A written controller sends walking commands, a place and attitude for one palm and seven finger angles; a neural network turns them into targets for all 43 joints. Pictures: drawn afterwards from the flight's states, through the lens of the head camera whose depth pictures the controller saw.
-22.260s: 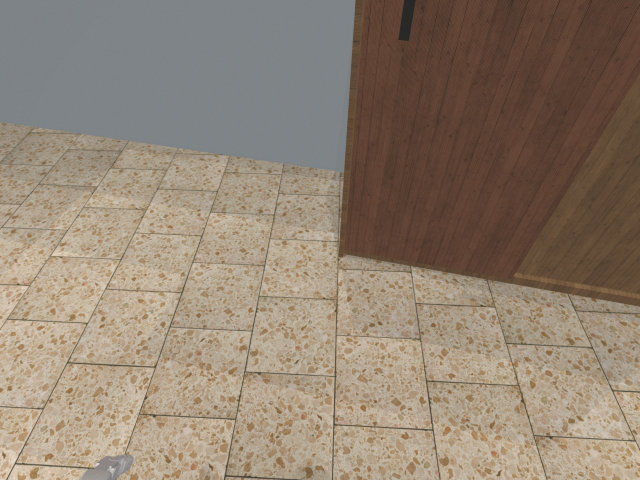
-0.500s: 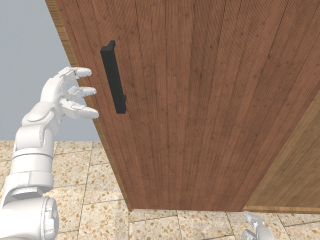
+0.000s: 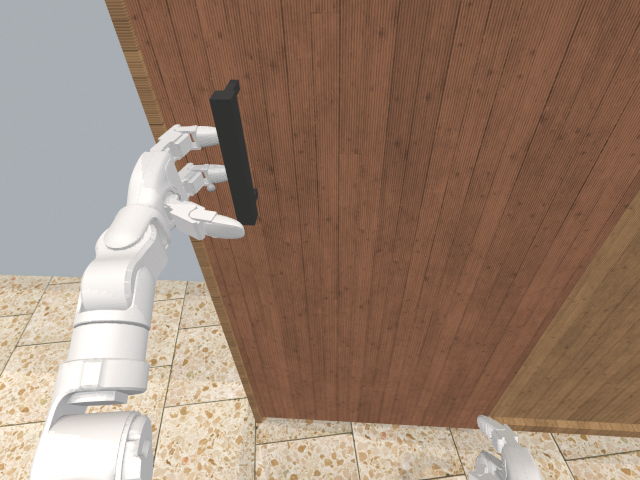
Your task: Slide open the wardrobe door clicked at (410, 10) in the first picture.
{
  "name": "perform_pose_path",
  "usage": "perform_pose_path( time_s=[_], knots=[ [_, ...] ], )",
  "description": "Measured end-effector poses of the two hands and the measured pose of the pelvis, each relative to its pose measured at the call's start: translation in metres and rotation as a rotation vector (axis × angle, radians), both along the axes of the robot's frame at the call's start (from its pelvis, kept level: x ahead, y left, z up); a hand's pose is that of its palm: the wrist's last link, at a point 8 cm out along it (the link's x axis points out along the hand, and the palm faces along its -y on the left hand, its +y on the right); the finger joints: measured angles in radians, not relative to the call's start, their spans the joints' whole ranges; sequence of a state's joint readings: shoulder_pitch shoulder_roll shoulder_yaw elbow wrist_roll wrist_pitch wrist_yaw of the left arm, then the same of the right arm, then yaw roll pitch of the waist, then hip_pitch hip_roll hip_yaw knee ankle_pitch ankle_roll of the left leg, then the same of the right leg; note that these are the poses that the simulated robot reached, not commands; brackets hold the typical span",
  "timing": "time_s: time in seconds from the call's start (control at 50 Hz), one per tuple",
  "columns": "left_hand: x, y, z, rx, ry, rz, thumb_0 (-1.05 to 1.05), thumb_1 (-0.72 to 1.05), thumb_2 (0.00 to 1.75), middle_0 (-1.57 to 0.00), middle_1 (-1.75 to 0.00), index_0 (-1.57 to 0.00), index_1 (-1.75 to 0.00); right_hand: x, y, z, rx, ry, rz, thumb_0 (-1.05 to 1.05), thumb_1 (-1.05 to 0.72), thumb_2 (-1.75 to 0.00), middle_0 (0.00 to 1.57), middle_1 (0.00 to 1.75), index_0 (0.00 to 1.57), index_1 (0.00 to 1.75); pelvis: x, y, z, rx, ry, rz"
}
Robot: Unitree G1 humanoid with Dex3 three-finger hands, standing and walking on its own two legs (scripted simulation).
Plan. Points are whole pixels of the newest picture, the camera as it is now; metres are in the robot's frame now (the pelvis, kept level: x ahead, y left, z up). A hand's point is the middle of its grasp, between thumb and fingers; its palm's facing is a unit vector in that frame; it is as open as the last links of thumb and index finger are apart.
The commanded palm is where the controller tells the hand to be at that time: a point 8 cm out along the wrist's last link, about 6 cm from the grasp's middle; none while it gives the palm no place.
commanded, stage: feel for the door with the fingertips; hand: left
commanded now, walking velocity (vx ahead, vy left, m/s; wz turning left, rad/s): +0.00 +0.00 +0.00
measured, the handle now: (240, 156) +0.45 +0.14 +0.21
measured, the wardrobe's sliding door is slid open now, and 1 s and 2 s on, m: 0.00 0.00 0.00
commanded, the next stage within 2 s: slide the fingers in behind the handle in 0.50 s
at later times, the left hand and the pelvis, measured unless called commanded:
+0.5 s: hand (216, 170) +0.41 +0.16 +0.22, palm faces +0.02 -1.00 -0.01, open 13.9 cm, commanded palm +0.39 +0.21 +0.22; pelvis +0.00 +0.00 +0.00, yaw +0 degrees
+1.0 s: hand (203, 176) +0.39 +0.17 +0.22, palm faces +0.01 -1.00 -0.01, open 13.9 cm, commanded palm +0.38 +0.21 +0.22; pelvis +0.00 +0.00 +0.00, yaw +0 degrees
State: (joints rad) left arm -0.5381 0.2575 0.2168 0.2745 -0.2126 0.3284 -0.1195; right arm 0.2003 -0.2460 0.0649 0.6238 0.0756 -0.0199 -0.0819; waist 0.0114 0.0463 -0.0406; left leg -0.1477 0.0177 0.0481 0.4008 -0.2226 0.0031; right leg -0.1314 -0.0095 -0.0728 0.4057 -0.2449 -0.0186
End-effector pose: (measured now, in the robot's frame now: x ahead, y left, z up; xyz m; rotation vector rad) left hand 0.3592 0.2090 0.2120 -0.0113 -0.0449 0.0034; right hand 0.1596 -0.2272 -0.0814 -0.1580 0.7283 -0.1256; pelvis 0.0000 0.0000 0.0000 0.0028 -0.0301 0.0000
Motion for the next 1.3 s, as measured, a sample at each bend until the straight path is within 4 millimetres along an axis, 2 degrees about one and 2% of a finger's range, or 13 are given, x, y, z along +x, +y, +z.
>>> perform_pose_path(
  time_s=[0.2, 0.36, 0.5, 0.7, 0.94, 1.06, 1.22, 1.3],
  knots=[
    [0.019, 0.004, 0.013, 0.043, 0.037, 0.022, -0.01, -0.5, 0.3, -0.3, -1.2, -0.3, -1.2, -0.01, -0.007, -0.006, -0.02, 0.043, -0.013, 0.01, -0.91, -0.9, 0.2, 0.3, 0.2, 0.3, -0.003, -0.002, 0.001, -0.004, 0.007, 0.011],
    [0.027, -0.003, 0.007, 0.008, 0.035, 0.002, -0.01, -0.5, 0.3, -0.3, -1.2, -0.3, -1.2, -0.023, -0.014, -0.011, -0.019, 0.073, -0.045, 0.01, -0.91, -0.9, 0.2, 0.3, 0.2, 0.3, 0.0, -0.002, 0.001, -0.001, 0.016, -0.001],
    [0.029, 0.0, 0.006, 0.021, 0.023, 0.017, -0.01, -0.5, 0.3, -0.32, -1.21, -0.3, -1.2, -0.03, -0.018, -0.011, -0.027, 0.088, -0.06, 0.01, -0.91, -0.9, 0.2, 0.3, 0.2, 0.3, 0.001, -0.002, 0.001, -0.002, 0.013, -0.004],
    [0.028, 0.006, 0.011, 0.015, 0.015, 0.018, -0.01, -0.5, 0.3, -0.33, -1.21, -0.31, -1.21, -0.028, -0.016, -0.009, -0.029, 0.074, -0.06, 0.01, -0.91, -0.9, 0.2, 0.3, 0.2, 0.3, -0.001, 0.0, 0.001, -0.003, 0.015, -0.003],
    [0.017, 0.016, 0.006, 0.018, 0.016, 0.023, -0.01, -0.5, 0.3, -0.3, -1.2, -0.3, -1.2, -0.022, -0.01, -0.005, -0.025, 0.049, -0.045, 0.01, -0.91, -0.9, 0.2, 0.3, 0.2, 0.3, -0.003, 0.003, 0.001, -0.005, 0.01, -0.002],
    [0.012, 0.003, 0.011, 0.022, -0.009, -0.011, -0.01, -0.5, 0.3, -0.3, -1.2, -0.3, -1.2, -0.017, -0.004, -0.004, -0.025, 0.039, -0.025, 0.01, -0.91, -0.9, 0.2, 0.3, 0.2, 0.3, -0.005, 0.006, 0.0, -0.007, 0.003, 0.007],
    [0.023, -0.024, 0.011, 0.015, 0.029, -0.027, -0.01, -0.5, 0.3, -0.3, -1.2, -0.3, -1.2, -0.014, 0.005, -0.006, -0.006, 0.036, -0.013, 0.01, -0.91, -0.9, 0.2, 0.3, 0.2, 0.3, -0.007, 0.007, 0.001, -0.004, 0.009, 0.006],
    [0.027, -0.029, 0.01, -0.003, 0.029, -0.013, -0.01, -0.5, 0.3, -0.3, -1.2, -0.31, -1.2, -0.018, 0.006, -0.007, 0.004, 0.048, -0.019, 0.01, -0.91, -0.9, 0.21, 0.3, 0.2, 0.3, -0.005, 0.006, 0.001, -0.002, 0.01, -0.005]
  ],
)
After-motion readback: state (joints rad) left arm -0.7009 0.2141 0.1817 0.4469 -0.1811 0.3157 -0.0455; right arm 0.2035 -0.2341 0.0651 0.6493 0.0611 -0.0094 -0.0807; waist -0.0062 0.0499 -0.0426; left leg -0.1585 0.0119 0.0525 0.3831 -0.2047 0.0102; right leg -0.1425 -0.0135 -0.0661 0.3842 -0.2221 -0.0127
